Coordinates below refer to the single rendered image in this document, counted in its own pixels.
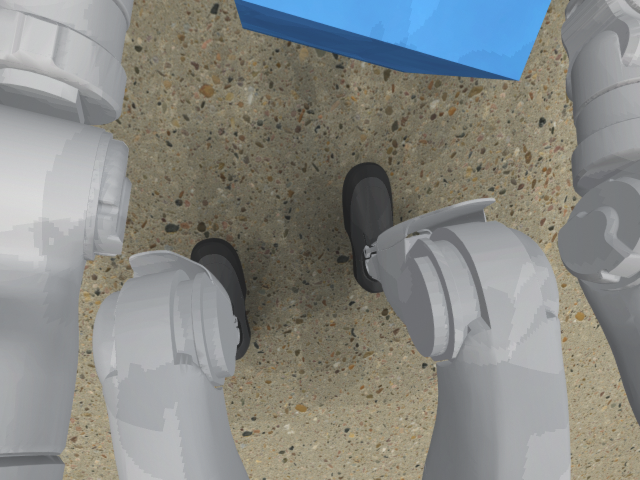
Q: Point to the right robot thigh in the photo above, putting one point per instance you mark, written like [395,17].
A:
[470,294]

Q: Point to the robot left forearm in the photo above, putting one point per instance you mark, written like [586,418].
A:
[62,58]

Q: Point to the right robot upper arm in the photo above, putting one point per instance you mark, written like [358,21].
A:
[600,245]

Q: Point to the left robot upper arm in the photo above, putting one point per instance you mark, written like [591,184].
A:
[64,199]

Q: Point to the robot left shin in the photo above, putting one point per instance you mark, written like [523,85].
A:
[150,262]

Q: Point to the carton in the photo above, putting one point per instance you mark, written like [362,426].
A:
[468,38]

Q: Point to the robot right forearm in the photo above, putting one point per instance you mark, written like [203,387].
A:
[602,41]

